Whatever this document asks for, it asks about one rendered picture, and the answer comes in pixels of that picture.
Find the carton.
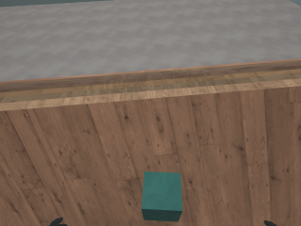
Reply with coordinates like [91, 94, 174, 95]
[141, 171, 182, 222]

